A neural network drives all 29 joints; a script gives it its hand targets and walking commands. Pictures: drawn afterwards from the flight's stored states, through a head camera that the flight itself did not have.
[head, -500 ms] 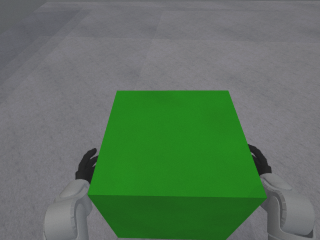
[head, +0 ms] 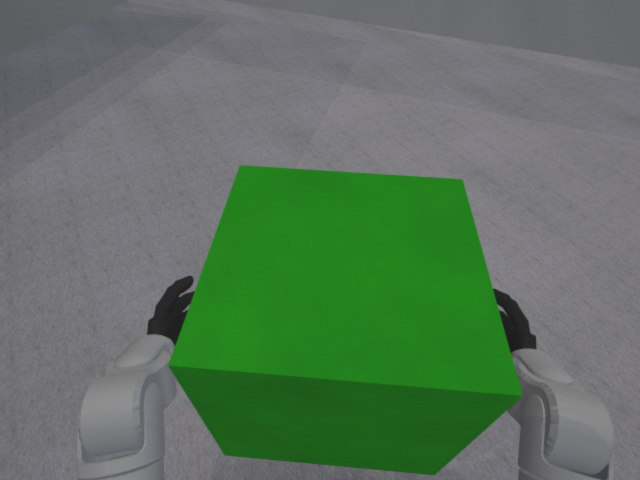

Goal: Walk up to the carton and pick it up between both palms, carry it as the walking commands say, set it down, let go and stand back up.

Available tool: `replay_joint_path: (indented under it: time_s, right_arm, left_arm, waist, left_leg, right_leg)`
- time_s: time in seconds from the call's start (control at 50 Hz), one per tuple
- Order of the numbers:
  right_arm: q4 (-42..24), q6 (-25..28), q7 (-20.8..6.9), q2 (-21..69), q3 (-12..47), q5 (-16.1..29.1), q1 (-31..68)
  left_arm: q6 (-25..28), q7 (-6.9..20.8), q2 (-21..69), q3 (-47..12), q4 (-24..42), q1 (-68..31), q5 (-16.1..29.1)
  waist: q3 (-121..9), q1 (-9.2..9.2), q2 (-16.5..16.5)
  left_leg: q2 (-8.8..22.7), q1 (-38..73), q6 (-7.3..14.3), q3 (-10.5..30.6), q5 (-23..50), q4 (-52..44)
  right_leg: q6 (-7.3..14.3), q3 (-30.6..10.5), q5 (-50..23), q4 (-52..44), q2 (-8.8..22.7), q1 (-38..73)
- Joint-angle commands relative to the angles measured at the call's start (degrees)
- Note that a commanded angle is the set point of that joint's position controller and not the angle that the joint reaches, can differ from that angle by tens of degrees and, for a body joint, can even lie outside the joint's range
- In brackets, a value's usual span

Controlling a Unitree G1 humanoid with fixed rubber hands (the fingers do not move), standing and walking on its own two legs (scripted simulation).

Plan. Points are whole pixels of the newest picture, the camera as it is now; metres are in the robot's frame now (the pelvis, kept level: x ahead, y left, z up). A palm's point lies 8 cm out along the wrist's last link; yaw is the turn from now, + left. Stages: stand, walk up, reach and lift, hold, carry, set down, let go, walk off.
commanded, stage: carry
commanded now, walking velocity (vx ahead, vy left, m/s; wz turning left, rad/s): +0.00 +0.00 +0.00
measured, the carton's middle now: (338, 322) +0.32 +0.01 +0.02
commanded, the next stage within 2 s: none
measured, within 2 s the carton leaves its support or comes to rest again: neither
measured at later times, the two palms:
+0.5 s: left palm (96, 461) +0.13 +0.23 +0.07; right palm (503, 438) +0.17 -0.15 +0.08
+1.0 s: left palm (126, 470) +0.12 +0.20 +0.08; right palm out of the picture +0.13 -0.18 +0.08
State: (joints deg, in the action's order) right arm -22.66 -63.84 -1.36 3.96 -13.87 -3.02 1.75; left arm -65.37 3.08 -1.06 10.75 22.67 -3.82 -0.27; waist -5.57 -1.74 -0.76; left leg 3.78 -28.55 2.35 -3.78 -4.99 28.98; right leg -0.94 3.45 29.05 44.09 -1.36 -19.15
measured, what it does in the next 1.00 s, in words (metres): walks backwards: right foot, then left foot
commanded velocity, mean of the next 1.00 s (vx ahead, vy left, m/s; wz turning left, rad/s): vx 0.00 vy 0.00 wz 0.00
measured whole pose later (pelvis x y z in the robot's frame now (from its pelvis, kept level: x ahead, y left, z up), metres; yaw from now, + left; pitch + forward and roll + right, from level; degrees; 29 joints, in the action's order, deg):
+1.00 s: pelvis -0.12 +0.01 +0.00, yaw +1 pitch +2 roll +0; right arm -16.7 -67.4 -1.1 -1.8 -10.5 -1.8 5.7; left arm -67.9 2.5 1.8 12.1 20.7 -4.1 -2.9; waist -5.3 0.7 0.2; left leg 3.4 -20.7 -0.5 -4.3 -10.5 29.4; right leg -0.8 6.1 12.2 29.1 3.5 -18.6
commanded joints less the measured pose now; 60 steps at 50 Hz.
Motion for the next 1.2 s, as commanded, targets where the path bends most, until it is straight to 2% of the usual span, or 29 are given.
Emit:
replay_joint_path:
  time_s: [0.0, 0.02, 0.04, 0.06, 0.1, 0.12, 0.14, 0.18, 0.22, 0.26, 0.28, 0.3, 0.32, 0.36, 0.4, 0.44, 0.58, 0.68, 0.7, 0.76, 0.78, 0.82, 0.86, 0.92, 0.96, 1.0, 1.04, 1.16, 1.18]
  right_arm:
    - [-5.79, -2.38, -10.92, 37.55, 46.2, 18.02, 23.94]
    - [-6.8, -2.14, -11.26, 38.03, 47.36, 19.34, 25.92]
    - [-5.62, -2.14, -11.24, 37.65, 47.35, 19.26, 24.48]
    - [-9.86, -1.9, -11.58, 38.77, 49.86, 20.74, 32.09]
    - [-10.25, -1.66, -11.99, 40.61, 51.35, 23.85, 35.9]
    - [-11.21, -1.52, -12.24, 40.82, 52.41, 25.23, 37.74]
    - [-10.03, -1.83, -12.31, 40.22, 51.66, 25.42, 36.36]
    - [-7.58, -2.63, -12.11, 38.44, 50.54, 25.33, 35.08]
    - [-3.69, -3.42, -11.6, 37.52, 48.99, 24.31, 32.01]
    - [-1.41, -3.8, -11.33, 37.06, 47.09, 22.92, 30.37]
    - [0.21, -3.95, -11.33, 37.94, 45.68, 21.89, 29.68]
    - [0.85, -3.8, -11.48, 38.39, 44.74, 21.28, 29.82]
    - [2.13, -3.09, -11.83, 39.34, 44.22, 21.02, 28.31]
    - [0.75, -2.27, -11.37, 42.43, 44.25, 20.54, 29.72]
    - [-1.74, -1.83, -10.84, 43.38, 43.83, 20.52, 31.99]
    - [-2.98, -1.78, -10.25, 43.04, 42.8, 19.76, 30.38]
    - [-3.08, -2.82, -10.25, 40.33, 44.64, 19.13, 27.8]
    - [-3.95, -3.08, -11.33, 39.53, 46.15, 20.7, 30.37]
    - [-3.87, -3.21, -11.4, 39.11, 46.36, 20.85, 30.62]
    - [-5.74, -3.11, -11.7, 38.94, 47.42, 21.89, 33.17]
    - [-5.93, -3.02, -11.84, 39.16, 47.26, 22.03, 32.86]
    - [-4.13, -3.23, -11.91, 40.0, 46.94, 22.05, 31.85]
    - [-3.59, -3.29, -11.78, 39.29, 46.82, 21.64, 30.96]
    - [-4.07, -3.13, -11.51, 39.82, 46.44, 21.19, 30.67]
    - [-3.72, -3.26, -11.39, 39.9, 46.43, 21.12, 31.26]
    - [-3.29, -3.11, -11.24, 40.22, 46.0, 20.8, 31.12]
    - [-3.39, -2.89, -11.02, 40.59, 46.04, 20.56, 31.25]
    - [-4.33, -2.71, -10.68, 40.11, 45.89, 20.26, 32.01]
    - [-3.11, -2.72, -10.7, 40.68, 45.57, 20.19, 30.62]
  left_arm:
    - [-0.26, 8.31, 45.34, -44.4, 2.28, -19.56, 15.08]
    - [-0.06, 8.32, 46.01, -43.74, 2.68, -19.7, 14.71]
    - [0.12, 8.64, 47.29, -42.84, 3.6, -19.79, 15.19]
    - [0.26, 9.12, 47.13, -42.24, 1.88, -20.25, 14.41]
    - [0.26, 8.89, 46.56, -41.96, 5.22, -23.19, 14.86]
    - [0.29, 8.51, 45.93, -41.55, 8.03, -25.67, 15.28]
    - [0.03, 8.09, 44.79, -41.66, 9.42, -26.7, 15.21]
    - [-0.88, 7.74, 41.99, -40.04, 6.59, -22.98, 13.23]
    - [-2.07, 7.75, 39.77, -38.12, 2.28, -18.97, 11.58]
    - [-2.84, 7.98, 39.87, -37.87, -1.06, -16.99, 11.5]
    - [-2.96, 8.08, 40.63, -38.69, -0.71, -19.07, 12.27]
    - [-2.92, 8.36, 41.83, -39.24, -1.5, -19.6, 12.7]
    - [-2.9, 8.47, 43.91, -41.36, 1.24, -22.67, 15.14]
    - [-2.17, 9.13, 46.95, -44.42, 5.71, -29.33, 18.83]
    - [-1.56, 9.51, 49.03, -46.05, 6.71, -32.22, 20.68]
    - [-1.64, 9.44, 49.33, -47.38, 8.98, -33.26, 21.46]
    - [-2.01, 9.47, 46.73, -44.48, 4.38, -26.24, 18.04]
    - [-2.01, 8.84, 46.33, -43.63, 4.12, -26.56, 16.66]
    - [-2.32, 8.81, 46.06, -42.59, 2.46, -25.16, 15.87]
    - [-2.39, 8.56, 46.22, -41.9, 1.67, -24.7, 15.42]
    - [-2.28, 8.39, 46.23, -42.8, 3.64, -25.95, 15.87]
    - [-2.41, 8.23, 46.32, -42.64, 4.73, -27.45, 16.11]
    - [-2.45, 8.07, 45.48, -41.85, 3.52, -25.67, 15.41]
    - [-2.59, 8.3, 46.32, -42.6, 4.18, -26.66, 16.32]
    - [-2.77, 8.48, 46.18, -41.86, 2.4, -25.22, 15.76]
    - [-2.72, 8.66, 46.35, -42.73, 2.99, -26.42, 16.52]
    - [-2.29, 8.75, 46.63, -42.59, 3.3, -27.84, 16.98]
    - [-2.02, 8.91, 46.23, -42.72, 3.01, -26.91, 16.91]
    - [-1.94, 8.82, 46.36, -42.92, 3.75, -27.74, 17.11]
  waist:
    - [-9.84, 1.04, 7.89]
    - [-9.83, 1.22, -6.68]
    - [-5.68, 1.77, -11.54]
    - [-3.49, 0.96, -11.89]
    - [-0.78, 1.55, -7.88]
    - [-1.38, 1.74, -8.25]
    - [-2.01, 1.89, -8.59]
    - [-1.56, 1.98, -12.82]
    - [-2.44, 2.26, -14.24]
    - [-6.23, 2.74, -11.63]
    - [-8.82, 2.45, -5.63]
    - [-10.74, 1.91, 0.93]
    - [-10.05, 1.8, 2.7]
    - [-10.71, 1.68, 4.28]
    - [-11.41, 1.65, 6.5]
    - [-13.06, 1.83, 10.51]
    - [-10.71, 1.76, 3.9]
    - [-6.5, 1.81, 3.74]
    - [-6.57, 1.84, 1.99]
    - [-5.96, 2.0, -0.27]
    - [-6.0, 1.93, 1.98]
    - [-7.13, 1.99, 2.63]
    - [-7.81, 1.99, 0.23]
    - [-8.55, 2.07, 1.25]
    - [-8.36, 2.09, 0.16]
    - [-8.46, 2.18, 1.2]
    - [-9.62, 2.26, -0.66]
    - [-9.69, 2.19, -0.78]
    - [-10.8, 2.13, 0.48]
  left_leg:
    - [4.74, 2.63, -7.29, 8.16, -16.35, -10.42]
    - [1.55, -2.52, -8.63, 4.49, -14.56, -0.74]
    - [0.77, -2.82, -6.98, 1.82, -19.02, 12.34]
    - [-0.28, -3.35, -6.02, 2.81, -14.47, 18.27]
    - [-1.28, 2.53, -5.73, 4.23, -12.06, 26.68]
    - [-1.38, 3.55, -5.8, 3.54, -12.44, 28.77]
    - [-1.1, 3.61, -5.72, 3.18, -12.75, 26.73]
    - [-0.66, 4.1, -5.22, 2.01, -14.24, 18.36]
    - [-0.91, 7.41, -4.51, 0.29, -14.72, 6.15]
    - [1.19, 15.81, -4.35, 1.1, -6.03, -5.79]
    - [4.44, 18.56, -4.21, 3.58, -0.59, -7.44]
    - [9.9, 21.26, -3.12, 8.03, 16.65, -4.88]
    - [10.36, 20.67, -1.35, 8.76, 19.88, -3.63]
    - [9.61, 17.91, -0.95, 8.8, 17.44, -4.72]
    - [7.07, 18.2, -2.48, 5.01, 7.01, -5.2]
    - [6.34, 18.98, -2.91, 4.5, 0.99, -6.22]
    - [5.8, 14.28, -2.77, 5.69, -11.43, -7.72]
    - [5.29, 9.78, -3.22, 6.54, -18.28, -9.46]
    - [4.99, 9.05, -3.18, 6.61, -19.3, -9.21]
    - [4.09, 9.62, -3.35, 5.66, -18.78, -8.04]
    - [4.3, 9.57, -3.46, 5.7, -18.09, -8.44]
    - [4.47, 10.43, -3.69, 5.57, -17.18, -8.12]
    - [4.29, 11.33, -3.33, 5.32, -15.97, -7.47]
    - [3.94, 12.95, -3.46, 4.1, -13.32, -6.06]
    - [4.15, 13.52, -3.25, 3.97, -11.74, -5.53]
    - [4.16, 13.45, -3.35, 3.95, -10.01, -4.76]
    - [4.47, 14.18, -3.22, 3.95, -7.91, -4.61]
    - [4.86, 14.62, -3.29, 3.27, -4.87, -3.14]
    - [5.21, 14.95, -3.17, 3.7, -2.43, -3.0]
  right_leg:
    - [4.48, -4.6, 0.61, -28.4, 4.28, 14.54]
    - [6.96, -18.86, 5.28, -32.12, 16.53, 15.8]
    - [8.72, -18.78, 4.83, -31.93, 22.39, 7.53]
    - [9.43, -17.53, 5.28, -34.72, 23.94, -0.55]
    - [6.5, -7.48, -2.13, -33.6, 17.03, -6.17]
    - [5.8, -2.99, -4.54, -31.57, 15.08, -5.53]
    - [5.75, -1.22, -5.72, -29.57, 14.81, -4.47]
    - [5.84, -1.68, -8.41, -26.75, 14.41, -1.22]
    - [6.45, -3.86, -19.89, -23.41, 15.04, 1.4]
    - [4.48, -3.44, -29.21, -18.49, 13.67, 2.44]
    - [2.91, -3.35, -27.61, -16.31, 12.66, 2.8]
    - [1.29, -2.82, -21.52, -13.42, 9.89, 0.75]
    - [-0.17, -0.32, -18.19, -15.37, 7.27, 0.16]
    - [-0.39, 0.79, -16.7, -15.58, 7.52, 3.11]
    - [0.23, -0.34, -17.29, -17.55, 8.44, 2.36]
    - [0.83, -0.71, -16.92, -18.03, 8.73, 1.39]
    - [1.21, -0.46, -13.43, -20.32, 8.64, 2.39]
    - [1.27, 0.42, -8.93, -20.77, 8.1, 1.79]
    - [1.4, -0.03, -7.4, -21.49, 8.42, 2.02]
    - [1.57, -0.26, -4.72, -22.38, 8.74, 0.62]
    - [1.51, -0.29, -5.97, -22.09, 8.83, 0.54]
    - [1.6, -0.33, -7.86, -21.97, 9.12, 0.95]
    - [1.63, -0.35, -8.04, -22.46, 8.99, 1.02]
    - [1.93, -0.93, -8.53, -23.14, 9.42, 0.08]
    - [2.01, -1.2, -10.35, -23.14, 9.78, 0.32]
    - [2.05, -1.26, -11.75, -23.14, 9.96, 0.73]
    - [2.02, -0.96, -14.17, -22.6, 9.9, 1.54]
    - [2.26, -1.15, -17.9, -21.94, 10.38, 2.47]
    - [2.41, -0.92, -21.06, -21.24, 10.44, 3.78]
